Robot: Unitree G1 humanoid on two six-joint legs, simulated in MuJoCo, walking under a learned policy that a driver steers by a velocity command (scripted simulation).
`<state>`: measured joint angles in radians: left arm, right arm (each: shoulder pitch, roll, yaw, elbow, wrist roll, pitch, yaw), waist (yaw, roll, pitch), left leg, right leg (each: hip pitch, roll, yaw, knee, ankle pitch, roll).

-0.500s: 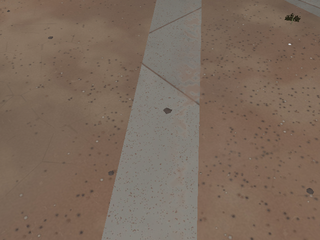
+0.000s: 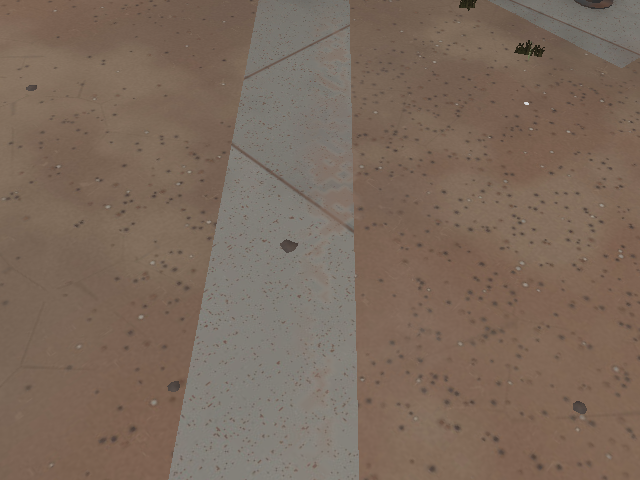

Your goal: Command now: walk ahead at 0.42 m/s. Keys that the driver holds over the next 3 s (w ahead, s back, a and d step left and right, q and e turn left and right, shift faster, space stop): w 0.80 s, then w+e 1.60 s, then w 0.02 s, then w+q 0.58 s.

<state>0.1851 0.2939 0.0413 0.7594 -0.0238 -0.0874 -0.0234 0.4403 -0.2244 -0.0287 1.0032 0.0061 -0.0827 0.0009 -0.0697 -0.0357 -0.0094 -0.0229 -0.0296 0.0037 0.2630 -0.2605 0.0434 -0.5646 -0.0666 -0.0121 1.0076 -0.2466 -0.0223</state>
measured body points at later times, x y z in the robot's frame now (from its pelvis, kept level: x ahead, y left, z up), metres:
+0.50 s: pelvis +0.27 -0.08 +0.00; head +0.28 -0.09 +0.45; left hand +0.31 +0.19 -0.12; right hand +0.41 -0.35 -0.12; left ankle +0.36 +0.10 -0.67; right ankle +0.27 -0.15 -0.75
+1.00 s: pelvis +0.56 -0.02 +0.00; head +0.59 -0.01 +0.45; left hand +0.66 +0.26 -0.13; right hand +0.63 -0.29 -0.12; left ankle +0.59 +0.07 -0.75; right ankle +0.56 -0.18 -0.66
